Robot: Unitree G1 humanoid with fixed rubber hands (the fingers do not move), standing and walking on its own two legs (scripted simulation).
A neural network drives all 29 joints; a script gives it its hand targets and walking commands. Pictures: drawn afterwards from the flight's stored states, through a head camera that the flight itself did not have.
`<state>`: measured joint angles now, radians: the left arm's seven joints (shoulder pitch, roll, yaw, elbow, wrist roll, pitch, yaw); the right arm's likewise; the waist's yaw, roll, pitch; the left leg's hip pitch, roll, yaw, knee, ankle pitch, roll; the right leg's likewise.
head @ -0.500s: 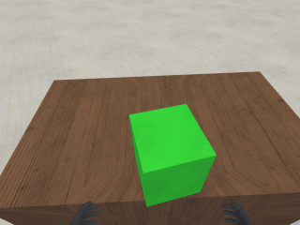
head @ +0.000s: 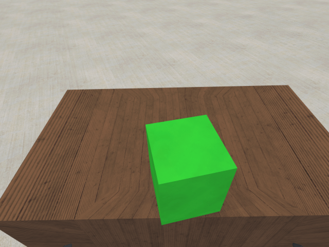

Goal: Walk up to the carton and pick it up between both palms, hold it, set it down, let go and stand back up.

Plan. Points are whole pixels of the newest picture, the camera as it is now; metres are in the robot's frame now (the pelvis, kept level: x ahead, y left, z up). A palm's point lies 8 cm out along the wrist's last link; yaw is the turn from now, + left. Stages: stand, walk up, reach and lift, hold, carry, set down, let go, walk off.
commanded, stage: stand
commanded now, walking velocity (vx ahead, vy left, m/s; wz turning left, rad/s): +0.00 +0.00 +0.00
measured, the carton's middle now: (184, 169) +0.40 -0.03 -0.07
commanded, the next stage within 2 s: none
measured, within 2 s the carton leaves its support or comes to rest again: neither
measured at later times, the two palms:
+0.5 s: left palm out of the picture +0.06 +0.32 -0.10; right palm out of the picture +0.06 -0.29 -0.10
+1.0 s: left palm out of the picture +0.06 +0.32 -0.10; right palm out of the picture +0.08 -0.29 -0.10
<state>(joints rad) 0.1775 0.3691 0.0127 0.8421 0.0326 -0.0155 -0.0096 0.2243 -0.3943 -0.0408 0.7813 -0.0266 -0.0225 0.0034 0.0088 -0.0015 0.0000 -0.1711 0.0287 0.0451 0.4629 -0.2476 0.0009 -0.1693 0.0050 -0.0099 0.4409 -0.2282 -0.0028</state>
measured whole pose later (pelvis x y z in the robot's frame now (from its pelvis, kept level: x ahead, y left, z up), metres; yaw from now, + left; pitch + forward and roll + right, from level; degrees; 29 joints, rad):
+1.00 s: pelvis -0.01 +0.01 +0.01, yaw +0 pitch -3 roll +0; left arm 0.12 0.39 -0.02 1.11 0.02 -0.02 -0.01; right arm 0.15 -0.39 0.01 1.00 -0.01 -0.01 0.00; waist 0.01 0.01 0.03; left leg -0.13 0.00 0.05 0.36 -0.18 0.02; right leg -0.13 -0.02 0.00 0.35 -0.16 0.02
